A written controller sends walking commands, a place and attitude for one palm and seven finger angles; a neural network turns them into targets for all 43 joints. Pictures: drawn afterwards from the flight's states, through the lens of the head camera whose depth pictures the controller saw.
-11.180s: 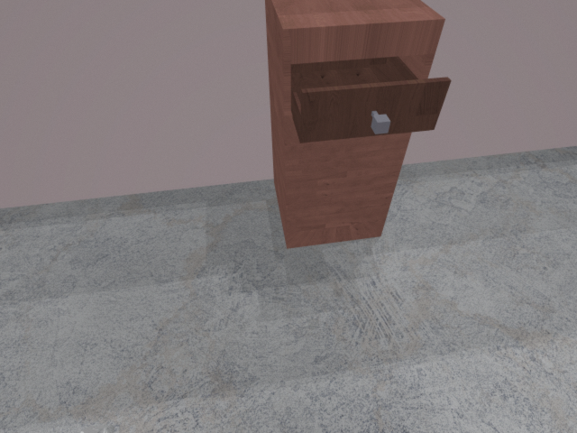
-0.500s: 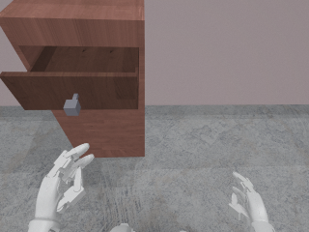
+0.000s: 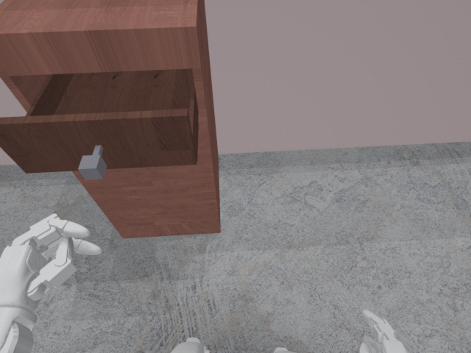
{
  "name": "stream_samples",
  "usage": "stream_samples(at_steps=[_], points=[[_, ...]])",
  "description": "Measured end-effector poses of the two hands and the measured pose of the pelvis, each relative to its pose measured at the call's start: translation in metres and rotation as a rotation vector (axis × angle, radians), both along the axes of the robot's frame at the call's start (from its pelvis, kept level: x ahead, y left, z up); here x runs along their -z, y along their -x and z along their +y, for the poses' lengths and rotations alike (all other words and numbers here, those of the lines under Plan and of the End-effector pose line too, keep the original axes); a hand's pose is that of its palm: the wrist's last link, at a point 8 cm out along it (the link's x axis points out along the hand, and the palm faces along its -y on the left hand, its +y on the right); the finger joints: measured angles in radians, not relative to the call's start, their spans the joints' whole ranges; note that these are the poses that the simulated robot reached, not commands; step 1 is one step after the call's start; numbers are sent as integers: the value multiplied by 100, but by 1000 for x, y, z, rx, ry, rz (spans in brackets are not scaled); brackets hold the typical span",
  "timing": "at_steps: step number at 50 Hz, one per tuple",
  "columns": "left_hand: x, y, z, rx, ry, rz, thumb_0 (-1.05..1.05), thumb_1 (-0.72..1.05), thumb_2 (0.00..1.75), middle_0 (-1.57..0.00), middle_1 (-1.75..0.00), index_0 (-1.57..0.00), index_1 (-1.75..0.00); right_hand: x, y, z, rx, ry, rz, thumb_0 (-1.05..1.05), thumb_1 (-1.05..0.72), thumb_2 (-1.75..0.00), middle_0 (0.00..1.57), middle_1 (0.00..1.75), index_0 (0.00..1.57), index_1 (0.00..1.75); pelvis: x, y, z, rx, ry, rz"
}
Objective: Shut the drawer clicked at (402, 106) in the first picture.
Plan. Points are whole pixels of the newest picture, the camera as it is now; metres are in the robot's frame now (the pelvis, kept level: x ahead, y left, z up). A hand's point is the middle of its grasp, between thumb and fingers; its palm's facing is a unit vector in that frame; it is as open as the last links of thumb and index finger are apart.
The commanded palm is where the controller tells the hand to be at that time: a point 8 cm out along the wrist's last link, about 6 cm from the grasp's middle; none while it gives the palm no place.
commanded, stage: raise the hand and make a fist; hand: left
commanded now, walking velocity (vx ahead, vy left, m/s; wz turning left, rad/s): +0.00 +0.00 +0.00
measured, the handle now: (95, 160) +0.46 +0.31 +0.03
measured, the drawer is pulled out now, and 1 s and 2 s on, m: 0.15 0.15 0.15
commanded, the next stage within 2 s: bring the fist close to the handle in 1.06 s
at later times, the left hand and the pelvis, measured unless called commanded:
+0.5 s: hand (68, 238) +0.26 +0.25 +0.10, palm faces +0.06 -1.00 -0.02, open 3.2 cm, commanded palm +0.24 +0.30 +0.12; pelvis +0.01 +0.06 +0.02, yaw +0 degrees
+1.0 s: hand (73, 223) +0.28 +0.24 +0.12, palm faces +0.10 -0.99 -0.05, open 3.3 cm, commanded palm +0.25 +0.30 +0.13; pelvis +0.01 +0.03 +0.03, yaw +0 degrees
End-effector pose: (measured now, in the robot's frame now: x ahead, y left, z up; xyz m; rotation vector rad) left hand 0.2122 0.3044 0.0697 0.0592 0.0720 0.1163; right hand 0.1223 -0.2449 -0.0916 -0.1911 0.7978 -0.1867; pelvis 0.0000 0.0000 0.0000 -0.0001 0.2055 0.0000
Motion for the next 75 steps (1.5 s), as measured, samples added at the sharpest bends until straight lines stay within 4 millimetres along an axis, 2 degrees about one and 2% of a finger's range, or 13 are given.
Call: stream_samples(at_steps=[4, 9, 13, 21, 26, 30, 34, 39, 49, 61, 68, 75], points=[[-3, 5, 3, 18, 3, -11, 2, 90, 90, -95, -111, -95, -112, -10, 10, -9, 28, 47, 12, 2, -90, -89, 20, 30, 20, 30, -6, -2, 11, 5, 4, -6], [2, 10, 2, 35, 32, -21, 2, 90, 90, -105, -122, -105, -122, -25, 2, -3, 17, 99, -21, 2, -90, -90, 20, 30, 20, 30, -9, -1, 26, 2, 15, -19], [-4, 3, 0, 33, 37, -67, 2, 90, 90, -113, -131, -113, -131, -36, -16, 16, -23, 101, -79, 2, -90, -90, 20, 29, 20, 30, -11, -1, 36, -7, 25, -34], [-28, -19, -8, 64, 37, -114, 2, 90, 90, -129, -148, -129, -148, -51, -53, 72, -117, 12, -193, 2, -90, -89, 20, 30, 20, 30, -17, -4, 51, -12, 35, -67], [-37, -26, -4, 48, 33, -92, 2, 90, 90, -135, -155, -135, -155, -55, -63, 96, -155, -39, -207, 2, -90, -89, 20, 30, 20, 30, -21, -6, 56, -11, 36, -85], [-44, -32, -1, 29, 25, -89, 2, 90, 90, -138, -158, -138, -158, -54, -63, 101, -171, -49, -185, 2, -90, -89, 21, 30, 20, 30, -24, -7, 57, -14, 36, -97], [-53, -41, -3, 35, 24, -99, 2, 90, 90, -139, -159, -139, -159, -51, -57, 95, -164, -40, -150, 2, -90, -89, 21, 30, 20, 30, -27, -8, 56, -17, 33, -107], [-56, -50, -6, 45, 28, -76, 2, 90, 90, -140, -160, -140, -160, -50, -47, 77, -121, -22, -114, 2, -90, -89, 21, 30, 20, 30, -31, -10, 51, -8, 26, -115], [-54, -38, -16, 18, 12, -71, 2, 90, 90, -140, -160, -140, -160, -51, -34, 40, -68, 13, -93, 2, -90, -89, 20, 30, 20, 30, -34, -11, 36, 0, 14, -126], [-58, -40, -12, 10, 8, -78, 2, 90, 90, -140, -160, -140, -160, -48, -37, 24, -66, 1, -105, 2, -90, -89, 20, 30, 20, 30, -34, -6, 16, -7, 7, -132], [-39, -50, -9, -1, 32, -36, 1, 90, 90, -140, -160, -140, -160, -43, -35, 17, -70, 10, -88, 2, -90, -89, 20, 30, 20, 30, -30, -2, 10, -7, 4, -113], [-25, -69, 0, 1, 38, -49, 2, 90, 90, -140, -160, -140, -160, -33, -20, 9, -47, 38, -24, 2, -90, -89, 20, 30, 20, 30, -24, 2, 12, -2, 7, -84]])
